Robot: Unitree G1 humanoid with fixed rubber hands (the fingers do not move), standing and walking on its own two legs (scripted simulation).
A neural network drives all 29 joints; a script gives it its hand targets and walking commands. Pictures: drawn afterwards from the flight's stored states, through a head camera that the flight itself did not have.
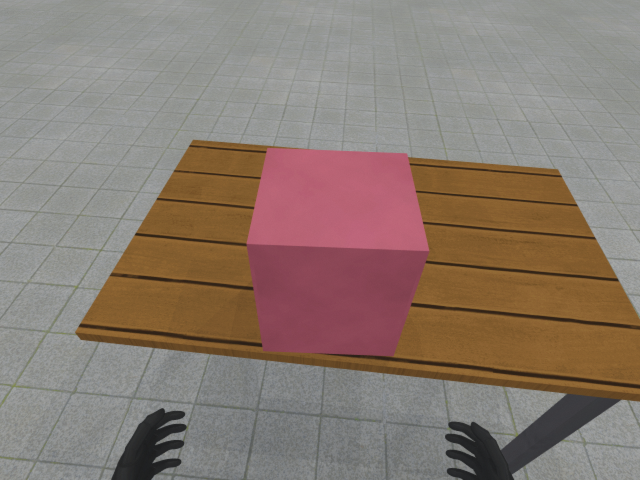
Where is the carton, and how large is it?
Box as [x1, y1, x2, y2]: [247, 148, 428, 355]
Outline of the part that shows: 267,148 247,239 247,250 263,350 393,355 428,253 428,247 406,153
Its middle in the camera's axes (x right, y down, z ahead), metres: +0.02 +0.02 +0.61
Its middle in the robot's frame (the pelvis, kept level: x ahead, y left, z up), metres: +0.44 +0.02 +0.02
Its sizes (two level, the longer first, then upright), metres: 0.210 0.200 0.250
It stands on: a table, 0.68 m high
